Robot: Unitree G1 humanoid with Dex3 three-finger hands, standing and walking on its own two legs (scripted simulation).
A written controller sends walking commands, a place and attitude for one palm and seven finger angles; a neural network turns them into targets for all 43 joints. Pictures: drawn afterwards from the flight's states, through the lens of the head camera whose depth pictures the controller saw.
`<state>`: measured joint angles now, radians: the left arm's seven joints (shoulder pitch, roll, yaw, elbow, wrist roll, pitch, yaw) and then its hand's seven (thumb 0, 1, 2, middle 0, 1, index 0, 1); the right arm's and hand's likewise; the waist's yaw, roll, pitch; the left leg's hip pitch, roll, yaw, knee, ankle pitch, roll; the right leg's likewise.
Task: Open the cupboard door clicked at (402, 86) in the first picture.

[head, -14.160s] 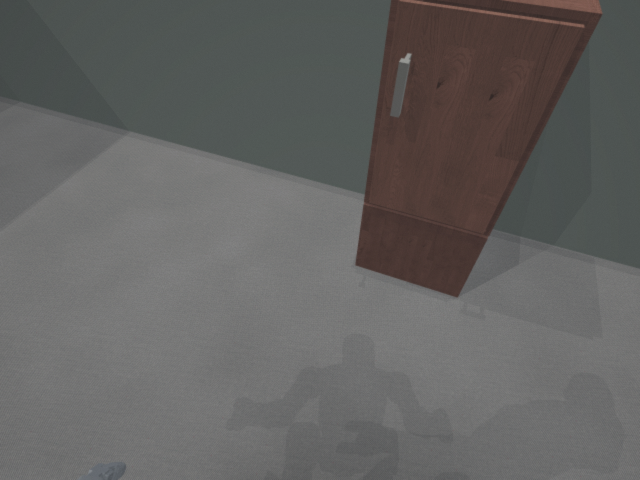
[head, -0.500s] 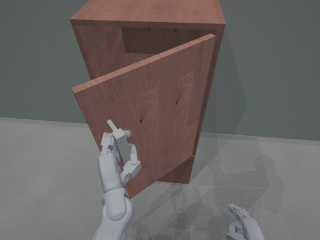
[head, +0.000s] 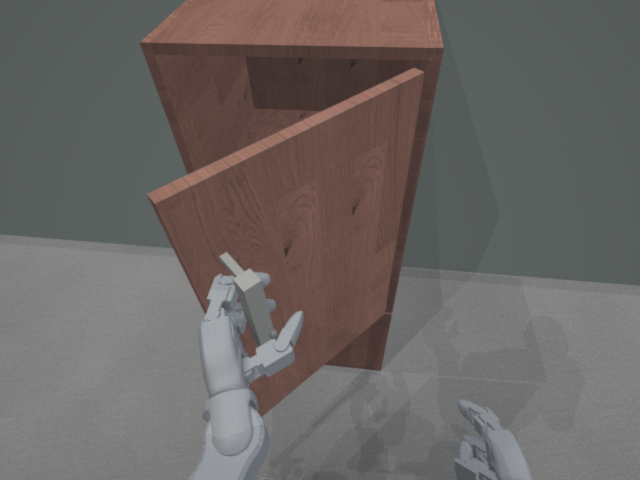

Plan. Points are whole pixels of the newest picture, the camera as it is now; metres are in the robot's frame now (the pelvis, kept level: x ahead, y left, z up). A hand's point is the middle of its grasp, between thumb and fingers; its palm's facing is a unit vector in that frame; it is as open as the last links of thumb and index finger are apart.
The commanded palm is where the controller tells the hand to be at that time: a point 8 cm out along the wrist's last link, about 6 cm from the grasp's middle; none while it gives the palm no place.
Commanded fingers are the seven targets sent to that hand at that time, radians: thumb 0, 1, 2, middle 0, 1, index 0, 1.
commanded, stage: open thumb and fingers to let go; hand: left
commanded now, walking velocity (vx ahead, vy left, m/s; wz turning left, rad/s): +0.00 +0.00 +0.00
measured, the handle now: (247, 302) +0.31 +0.10 +0.08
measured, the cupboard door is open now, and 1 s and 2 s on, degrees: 48 49 49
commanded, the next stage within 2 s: slide the hand sideways off the handle in 0.50 s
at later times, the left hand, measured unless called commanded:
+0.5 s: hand (270, 329) +0.28 +0.07 +0.07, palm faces +0.24 -0.97 +0.01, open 15.0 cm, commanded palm +0.24 +0.11 +0.07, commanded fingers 0.00 -0.50 0.30 -0.15 -0.30 -0.15 -0.30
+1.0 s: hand (253, 373) +0.23 +0.08 +0.08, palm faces -0.16 -0.99 +0.03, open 16.3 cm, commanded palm +0.21 +0.14 +0.07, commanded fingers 0.00 -0.50 0.30 -0.15 -0.30 -0.15 -0.30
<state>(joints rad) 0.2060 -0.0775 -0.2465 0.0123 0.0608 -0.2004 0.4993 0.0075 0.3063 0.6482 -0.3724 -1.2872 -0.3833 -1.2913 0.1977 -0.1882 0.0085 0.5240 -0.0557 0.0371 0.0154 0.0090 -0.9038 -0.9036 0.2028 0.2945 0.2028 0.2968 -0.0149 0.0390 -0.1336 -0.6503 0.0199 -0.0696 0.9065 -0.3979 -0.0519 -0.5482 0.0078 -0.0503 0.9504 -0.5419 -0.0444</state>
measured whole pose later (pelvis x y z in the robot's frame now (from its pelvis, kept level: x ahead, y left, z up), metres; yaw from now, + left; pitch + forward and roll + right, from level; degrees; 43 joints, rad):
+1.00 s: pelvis -0.01 +0.05 -0.01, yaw -2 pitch +8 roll -1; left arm 0.30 0.04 -0.28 -0.13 -0.01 -0.26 0.09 -0.01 -0.50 0.30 -0.16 -0.31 -0.16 -0.32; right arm 0.26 -0.20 0.02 0.41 -0.01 0.01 0.03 0.01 -0.90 -0.90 0.20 0.29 0.20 0.30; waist -0.03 0.03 -0.11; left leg -0.72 0.00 -0.02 0.99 -0.42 0.00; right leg -0.61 -0.01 0.00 0.99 -0.53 0.02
